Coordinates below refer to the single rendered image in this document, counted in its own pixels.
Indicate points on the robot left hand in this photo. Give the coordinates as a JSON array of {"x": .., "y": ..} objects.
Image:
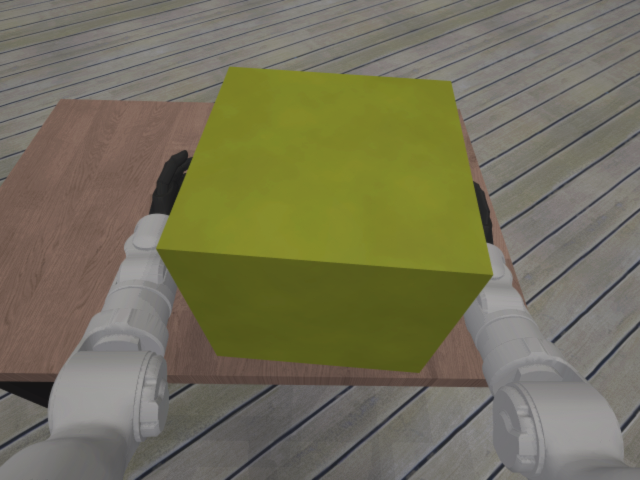
[{"x": 169, "y": 183}]

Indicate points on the robot right forearm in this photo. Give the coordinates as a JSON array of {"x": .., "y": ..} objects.
[{"x": 508, "y": 339}]

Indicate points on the robot right upper arm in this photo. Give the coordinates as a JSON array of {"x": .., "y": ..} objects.
[{"x": 558, "y": 430}]

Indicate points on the robot left forearm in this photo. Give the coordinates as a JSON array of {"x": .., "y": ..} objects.
[{"x": 138, "y": 305}]

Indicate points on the robot left upper arm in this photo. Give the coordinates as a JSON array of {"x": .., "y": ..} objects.
[{"x": 107, "y": 402}]

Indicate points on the table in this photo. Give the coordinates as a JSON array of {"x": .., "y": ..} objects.
[{"x": 66, "y": 210}]

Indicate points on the carton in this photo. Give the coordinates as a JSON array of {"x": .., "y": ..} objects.
[{"x": 328, "y": 219}]

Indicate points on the robot right hand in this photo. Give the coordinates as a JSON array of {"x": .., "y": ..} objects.
[{"x": 484, "y": 213}]

